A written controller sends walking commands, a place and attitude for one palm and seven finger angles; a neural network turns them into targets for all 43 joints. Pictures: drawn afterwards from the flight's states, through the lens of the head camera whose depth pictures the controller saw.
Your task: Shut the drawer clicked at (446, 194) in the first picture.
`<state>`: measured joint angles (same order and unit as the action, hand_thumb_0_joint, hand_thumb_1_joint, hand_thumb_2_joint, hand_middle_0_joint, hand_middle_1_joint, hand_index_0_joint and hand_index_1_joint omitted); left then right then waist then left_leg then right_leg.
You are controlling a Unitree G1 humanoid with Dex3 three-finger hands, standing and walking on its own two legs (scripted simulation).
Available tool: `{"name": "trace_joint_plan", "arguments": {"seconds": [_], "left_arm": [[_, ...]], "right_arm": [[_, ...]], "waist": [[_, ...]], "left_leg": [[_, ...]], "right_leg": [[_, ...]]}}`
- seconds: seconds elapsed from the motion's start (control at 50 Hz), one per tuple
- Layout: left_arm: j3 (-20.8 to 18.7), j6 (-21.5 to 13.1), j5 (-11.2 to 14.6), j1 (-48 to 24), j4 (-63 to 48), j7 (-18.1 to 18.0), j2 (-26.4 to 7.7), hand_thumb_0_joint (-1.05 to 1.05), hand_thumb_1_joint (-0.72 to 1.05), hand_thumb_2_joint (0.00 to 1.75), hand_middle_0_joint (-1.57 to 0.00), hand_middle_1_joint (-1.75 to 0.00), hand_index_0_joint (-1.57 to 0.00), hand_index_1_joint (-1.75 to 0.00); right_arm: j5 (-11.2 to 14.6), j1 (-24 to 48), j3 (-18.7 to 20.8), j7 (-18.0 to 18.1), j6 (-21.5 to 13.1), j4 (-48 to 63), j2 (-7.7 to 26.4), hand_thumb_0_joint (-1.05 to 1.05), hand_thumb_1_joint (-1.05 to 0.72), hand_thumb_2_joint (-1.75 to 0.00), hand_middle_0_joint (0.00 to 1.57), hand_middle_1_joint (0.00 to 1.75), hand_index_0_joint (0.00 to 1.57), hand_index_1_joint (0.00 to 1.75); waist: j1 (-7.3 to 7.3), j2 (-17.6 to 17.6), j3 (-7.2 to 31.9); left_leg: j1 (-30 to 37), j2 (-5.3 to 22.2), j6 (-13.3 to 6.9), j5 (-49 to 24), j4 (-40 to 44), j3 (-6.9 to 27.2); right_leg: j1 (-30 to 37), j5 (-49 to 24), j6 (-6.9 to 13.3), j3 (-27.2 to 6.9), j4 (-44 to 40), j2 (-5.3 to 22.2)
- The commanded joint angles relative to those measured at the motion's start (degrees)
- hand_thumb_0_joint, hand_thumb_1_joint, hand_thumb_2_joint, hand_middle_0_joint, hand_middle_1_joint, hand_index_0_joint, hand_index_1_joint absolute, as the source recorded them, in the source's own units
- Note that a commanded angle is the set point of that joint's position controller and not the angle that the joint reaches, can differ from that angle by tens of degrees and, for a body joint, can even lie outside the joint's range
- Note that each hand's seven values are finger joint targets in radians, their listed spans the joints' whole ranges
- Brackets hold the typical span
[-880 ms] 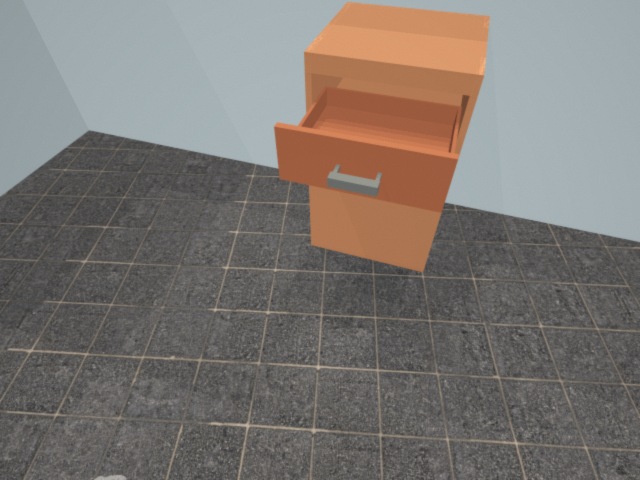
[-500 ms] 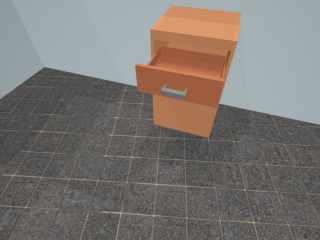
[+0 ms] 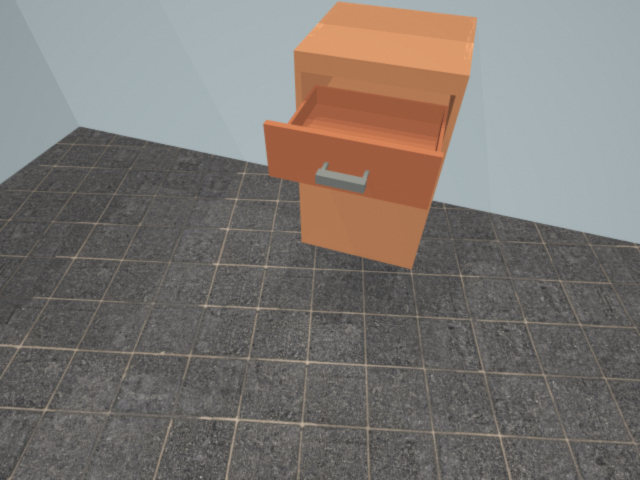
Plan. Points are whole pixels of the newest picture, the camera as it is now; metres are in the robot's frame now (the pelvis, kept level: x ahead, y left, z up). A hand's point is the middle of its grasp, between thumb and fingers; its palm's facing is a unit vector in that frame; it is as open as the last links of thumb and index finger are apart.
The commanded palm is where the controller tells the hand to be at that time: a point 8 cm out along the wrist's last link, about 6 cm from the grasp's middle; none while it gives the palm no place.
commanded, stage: look at it before walking up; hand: left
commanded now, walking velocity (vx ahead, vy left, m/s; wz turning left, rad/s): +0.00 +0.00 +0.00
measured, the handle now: (343, 175) +0.79 -0.01 -0.11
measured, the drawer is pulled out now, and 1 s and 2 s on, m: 0.29 0.29 0.29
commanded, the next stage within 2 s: turn to face it in 0.56 s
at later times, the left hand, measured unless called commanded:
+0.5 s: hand out of the picture +0.07 +0.25 -0.16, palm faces -0.02 -0.95 -0.32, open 7.4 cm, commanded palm none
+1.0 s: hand out of the picture +0.07 +0.22 -0.17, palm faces -0.08 -0.96 -0.27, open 7.4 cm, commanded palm none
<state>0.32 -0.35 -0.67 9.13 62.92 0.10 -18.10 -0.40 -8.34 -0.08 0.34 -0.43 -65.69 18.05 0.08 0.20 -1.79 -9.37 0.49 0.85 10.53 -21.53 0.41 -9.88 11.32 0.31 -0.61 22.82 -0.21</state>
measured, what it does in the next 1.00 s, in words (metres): stands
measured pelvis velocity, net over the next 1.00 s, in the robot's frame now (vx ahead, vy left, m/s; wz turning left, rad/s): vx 0.01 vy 0.01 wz -0.09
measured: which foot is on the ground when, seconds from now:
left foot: down 0.00-1.00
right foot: down 0.00-1.00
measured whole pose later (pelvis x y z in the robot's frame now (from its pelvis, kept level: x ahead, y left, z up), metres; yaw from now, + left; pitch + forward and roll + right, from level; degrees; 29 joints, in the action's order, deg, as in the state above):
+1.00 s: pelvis +0.01 +0.01 -0.01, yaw -5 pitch -1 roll +1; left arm -0.9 2.1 -0.9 12.0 59.4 -0.1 -14.7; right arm -0.4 -8.6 1.1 1.7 0.4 -61.0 14.0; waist -0.7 -0.3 -2.8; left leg -11.2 2.0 0.7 15.6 -27.9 -4.7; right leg -14.0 14.6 0.1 -5.6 29.6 -1.9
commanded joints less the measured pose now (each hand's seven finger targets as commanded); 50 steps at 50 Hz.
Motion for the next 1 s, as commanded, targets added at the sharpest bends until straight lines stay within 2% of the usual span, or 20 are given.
{"name": "trace_joint_plan", "arguments": {"seconds": [0.0, 0.08, 0.34, 0.5, 0.62, 0.7, 0.72, 0.8, 0.88, 0.98], "left_arm": [[-2.1, -1.3, 0.1, -1.3, -3.3, -0.9, -11.6, 0.0, 0.9, 0.9, -0.2, -0.3, -0.2, -0.3], [-2.1, -1.3, 0.1, -1.5, -3.4, -0.9, -11.6, 0.0, 0.9, 0.9, -0.2, -0.3, -0.2, -0.3], [-2.0, -1.4, 0.1, -1.2, -3.4, -0.9, -11.4, 0.0, 0.9, 0.9, -0.2, -0.3, -0.2, -0.3], [-2.0, -1.2, 0.0, -0.9, -3.0, -0.9, -11.2, 0.0, 0.9, 0.9, -0.2, -0.3, -0.2, -0.3], [-2.0, -1.4, 0.0, -0.6, -3.1, -0.9, -11.2, 0.0, 0.9, 0.9, -0.2, -0.3, -0.2, -0.3], [-2.3, -1.2, 0.0, -0.9, -3.3, -0.8, -11.6, 0.0, 0.9, 0.9, -0.2, -0.3, -0.2, -0.3], [-2.4, -1.0, 0.0, -1.0, -3.5, -0.8, -11.3, 0.0, 0.9, 0.9, -0.2, -0.3, -0.2, -0.3], [-2.1, 0.5, 0.0, 2.2, -3.9, -1.0, -6.7, 0.0, 0.9, 0.9, -0.2, -0.3, -0.2, -0.3], [-2.6, 1.3, -0.1, 3.4, -5.8, -0.9, -6.2, 0.0, 0.9, 0.9, -0.2, -0.3, -0.2, -0.3], [-3.2, 1.5, -0.3, 4.9, -7.9, -0.8, -4.9, 0.0, 0.9, 0.9, -0.2, -0.3, -0.2, -0.3]], "right_arm": [[-0.1, 2.5, 1.9, 0.4, -1.4, 3.4, 10.8, 0.0, -0.9, -0.9, 0.2, 0.3, 0.2, 0.3], [-0.2, 2.8, 2.0, 0.4, -1.5, 3.5, 11.0, 0.0, -0.9, -0.9, 0.2, 0.3, 0.2, 0.3], [0.0, 3.6, 2.0, 0.6, -1.7, 3.9, 11.2, 0.0, -0.9, -0.9, 0.2, 0.3, 0.2, 0.3], [0.1, 3.5, 1.7, 0.6, -1.6, 3.7, 10.9, 0.0, -0.9, -0.9, 0.2, 0.3, 0.2, 0.3], [0.0, 3.4, 1.8, 0.6, -1.7, 3.6, 10.9, 0.0, -0.9, -0.9, 0.2, 0.3, 0.2, 0.3], [0.0, 3.1, 2.1, 0.8, -1.6, 3.7, 11.1, 0.0, -0.9, -0.9, 0.2, 0.3, 0.2, 0.3], [0.0, 2.8, 2.2, 0.9, -1.6, 3.9, 10.9, 0.0, -0.9, -0.9, 0.2, 0.3, 0.2, 0.3], [0.0, -0.4, 1.8, 1.3, -0.7, 4.4, 5.6, 0.0, -0.9, -0.9, 0.2, 0.3, 0.2, 0.3], [-0.1, -1.3, 2.5, 1.6, -0.2, 6.3, 5.2, 0.0, -0.9, -0.9, 0.2, 0.3, 0.2, 0.3], [-0.1, -2.0, 3.6, 1.7, 0.0, 8.4, 4.7, 0.0, -0.9, -0.9, 0.2, 0.3, 0.2, 0.3]], "waist": [[-0.13, -1.2, 1.8], [-0.09, -0.7, 1.9], [-0.21, 0.3, 4.2], [-0.32, -0.6, 2.7], [-0.2, -0.9, 3.9], [-0.14, -0.5, 3.2], [0.0, -0.7, 3.4], [0.07, -1.3, 4.3], [0.07, -0.7, 2.2], [-0.24, 0.7, 2.7]], "left_leg": [[-0.2, 5.7, -2.0, -2.9, 4.0, 5.5], [-0.2, 5.5, -2.0, -2.4, 4.1, 5.5], [2.3, 6.3, -2.1, -7.7, 4.0, 5.4], [2.1, 6.2, -2.2, -6.6, 4.9, 5.6], [3.0, 6.2, -2.1, -8.1, 4.5, 5.5], [3.8, 6.6, -1.9, -7.9, 3.8, 4.4], [3.8, 6.7, -1.8, -8.2, 3.0, 3.8], [3.5, 6.9, -1.0, -7.4, -0.2, 1.2], [1.1, 7.2, -1.0, -4.1, -2.2, 0.2], [0.0, 8.6, -2.1, -1.8, -3.5, 0.4]], "right_leg": [[-0.4, -0.4, 1.5, -6.3, -5.3, 6.8], [-0.6, 0.5, 1.5, -6.6, -5.6, 6.9], [1.6, -6.8, 1.3, -5.6, -4.3, 6.9], [1.3, -5.0, 1.0, -5.3, -5.1, 6.7], [1.9, -7.1, 1.1, -5.5, -5.1, 7.0], [0.8, -8.8, 1.6, -6.6, -4.6, 6.6], [0.5, -10.2, 1.6, -6.8, -3.8, 6.6], [-1.2, -13.0, 1.3, -8.2, -0.5, 6.1], [-4.2, -12.1, 1.7, -9.9, 2.2, 5.3], [-6.6, -10.1, 1.8, -9.7, 6.2, 3.5]]}}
